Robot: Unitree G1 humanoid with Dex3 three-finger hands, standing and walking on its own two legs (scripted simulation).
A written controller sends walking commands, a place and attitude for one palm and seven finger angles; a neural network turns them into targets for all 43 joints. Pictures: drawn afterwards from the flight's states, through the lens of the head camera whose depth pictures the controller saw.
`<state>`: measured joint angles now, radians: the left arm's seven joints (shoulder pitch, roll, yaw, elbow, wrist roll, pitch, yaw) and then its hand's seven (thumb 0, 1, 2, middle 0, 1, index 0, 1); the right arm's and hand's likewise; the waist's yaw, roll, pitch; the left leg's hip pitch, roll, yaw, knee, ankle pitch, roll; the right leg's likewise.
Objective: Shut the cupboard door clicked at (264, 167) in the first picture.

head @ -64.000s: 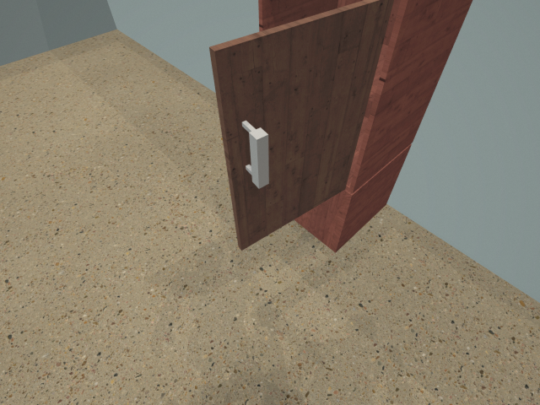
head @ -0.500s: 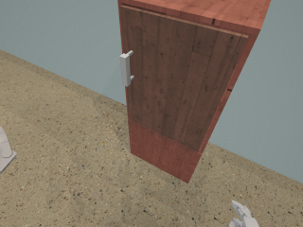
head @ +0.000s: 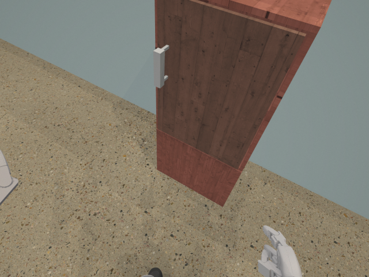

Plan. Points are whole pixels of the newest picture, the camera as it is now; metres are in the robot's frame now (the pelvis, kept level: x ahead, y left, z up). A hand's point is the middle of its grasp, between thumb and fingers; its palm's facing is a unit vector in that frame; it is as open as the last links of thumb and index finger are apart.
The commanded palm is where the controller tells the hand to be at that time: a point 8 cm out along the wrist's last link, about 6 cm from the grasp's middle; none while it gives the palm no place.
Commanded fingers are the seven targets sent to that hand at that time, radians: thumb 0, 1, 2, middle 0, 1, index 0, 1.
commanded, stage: step back with the hand held close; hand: left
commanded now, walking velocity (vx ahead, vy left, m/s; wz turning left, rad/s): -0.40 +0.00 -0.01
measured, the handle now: (162, 66) +0.75 +0.16 +0.03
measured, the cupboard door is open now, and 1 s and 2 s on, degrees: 0 0 0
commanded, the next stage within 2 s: stop stepping back and stand still in 0.02 s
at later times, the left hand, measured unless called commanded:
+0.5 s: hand out of the picture +0.14 +0.29 +0.16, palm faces +0.45 -0.84 -0.31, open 7.4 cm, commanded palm +0.06 +0.32 +0.18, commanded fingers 0.00 0.90 0.90 -0.20 -0.30 -0.20 -0.30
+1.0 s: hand out of the picture +0.11 +0.30 +0.17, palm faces +0.36 -0.82 -0.44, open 7.4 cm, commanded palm +0.05 +0.35 +0.18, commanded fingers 0.00 0.90 0.90 -0.20 -0.30 -0.20 -0.30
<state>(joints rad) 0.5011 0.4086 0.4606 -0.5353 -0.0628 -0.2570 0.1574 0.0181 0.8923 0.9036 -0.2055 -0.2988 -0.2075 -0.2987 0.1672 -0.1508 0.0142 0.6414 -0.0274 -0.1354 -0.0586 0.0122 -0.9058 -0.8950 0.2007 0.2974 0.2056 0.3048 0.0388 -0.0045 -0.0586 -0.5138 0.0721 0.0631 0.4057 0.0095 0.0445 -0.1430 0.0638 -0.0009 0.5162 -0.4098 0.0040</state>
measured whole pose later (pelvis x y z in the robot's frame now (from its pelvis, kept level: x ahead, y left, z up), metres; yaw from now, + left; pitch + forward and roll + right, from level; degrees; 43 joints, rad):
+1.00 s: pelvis -0.10 +0.05 +0.00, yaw -2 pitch +0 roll +0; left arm 0.57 0.44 0.42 -0.56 -0.05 -0.17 0.15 0.02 0.89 0.90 -0.21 -0.30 -0.21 -0.30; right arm 0.25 -0.13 0.05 0.60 -0.02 -0.13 -0.06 0.01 -0.91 -0.89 0.20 0.30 0.21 0.30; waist -0.02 -0.05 -0.01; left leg -0.28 0.03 0.07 0.49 -0.21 0.01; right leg -0.24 0.03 -0.06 0.50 -0.31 0.00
